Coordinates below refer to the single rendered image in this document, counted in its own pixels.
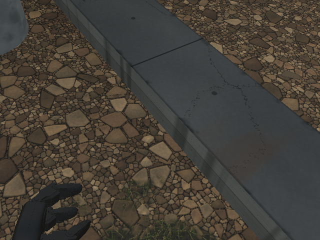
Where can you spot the robot left hand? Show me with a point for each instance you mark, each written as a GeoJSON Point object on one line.
{"type": "Point", "coordinates": [38, 215]}

